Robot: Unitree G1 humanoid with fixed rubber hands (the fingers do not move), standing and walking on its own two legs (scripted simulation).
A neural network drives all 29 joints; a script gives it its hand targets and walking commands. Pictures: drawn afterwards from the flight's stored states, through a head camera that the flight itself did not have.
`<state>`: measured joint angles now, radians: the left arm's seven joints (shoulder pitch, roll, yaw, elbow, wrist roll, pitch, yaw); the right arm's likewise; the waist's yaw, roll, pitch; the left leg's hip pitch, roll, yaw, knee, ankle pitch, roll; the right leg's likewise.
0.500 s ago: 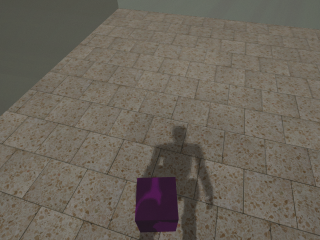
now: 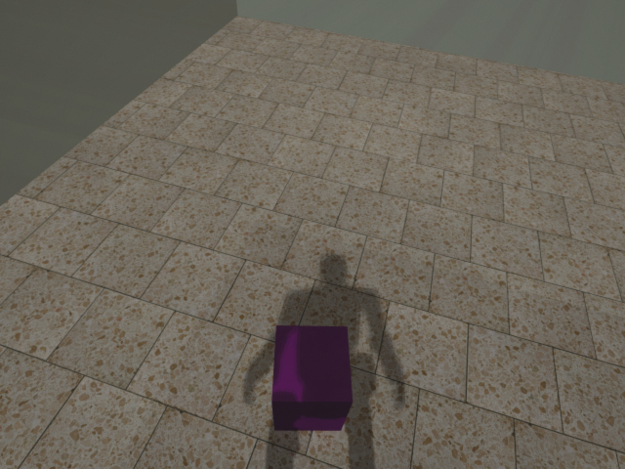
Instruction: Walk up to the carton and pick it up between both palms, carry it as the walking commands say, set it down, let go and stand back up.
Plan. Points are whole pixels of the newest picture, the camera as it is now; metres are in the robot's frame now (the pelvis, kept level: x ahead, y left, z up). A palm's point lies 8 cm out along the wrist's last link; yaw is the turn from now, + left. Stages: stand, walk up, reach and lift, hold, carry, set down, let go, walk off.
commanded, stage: walk up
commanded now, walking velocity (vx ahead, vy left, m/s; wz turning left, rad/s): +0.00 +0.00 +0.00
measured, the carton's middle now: (309, 379) +0.45 -0.02 -0.64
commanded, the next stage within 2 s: stand in 1.80 s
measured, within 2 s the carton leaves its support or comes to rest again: neither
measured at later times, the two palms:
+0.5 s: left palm out of the picture -0.03 +0.19 -0.15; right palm out of the picture -0.02 -0.27 -0.14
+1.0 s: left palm out of the picture +0.13 +0.21 -0.15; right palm out of the picture +0.06 -0.23 -0.15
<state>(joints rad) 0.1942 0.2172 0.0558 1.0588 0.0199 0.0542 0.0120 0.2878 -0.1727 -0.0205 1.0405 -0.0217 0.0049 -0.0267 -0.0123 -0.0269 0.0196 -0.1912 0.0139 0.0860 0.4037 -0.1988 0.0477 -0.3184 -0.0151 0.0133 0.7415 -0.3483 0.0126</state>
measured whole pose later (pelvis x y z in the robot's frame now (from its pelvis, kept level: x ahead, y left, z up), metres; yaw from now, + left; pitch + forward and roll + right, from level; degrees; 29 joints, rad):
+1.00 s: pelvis +0.08 -0.02 -0.01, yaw +0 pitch -1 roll +1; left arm 0.20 0.17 0.04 1.04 0.00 0.00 0.03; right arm 0.31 -0.13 -0.02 1.10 0.00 -0.03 -0.04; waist -0.01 -0.04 0.08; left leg -0.10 0.02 0.14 0.42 -0.30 0.01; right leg -0.29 -0.05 -0.06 0.54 -0.19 0.02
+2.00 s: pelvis +0.05 -0.04 +0.00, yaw +0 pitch -1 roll +0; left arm 0.29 0.15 0.03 1.13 0.01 -0.02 0.03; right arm 0.29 -0.16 -0.01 1.13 0.00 -0.01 -0.03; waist 0.00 0.00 0.03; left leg -0.13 0.08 0.10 0.36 -0.21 -0.04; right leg -0.12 0.00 -0.03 0.36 -0.22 -0.01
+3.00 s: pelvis -0.04 -0.04 -0.09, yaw +1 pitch +20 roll +0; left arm -0.60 0.19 0.15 0.70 -0.01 0.43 0.02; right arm -0.60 -0.19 -0.18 0.72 0.00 0.42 -0.01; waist 0.00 0.00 0.09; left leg -1.05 0.02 -0.02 1.04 -0.33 -0.02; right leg -1.04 -0.01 0.01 1.04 -0.35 0.01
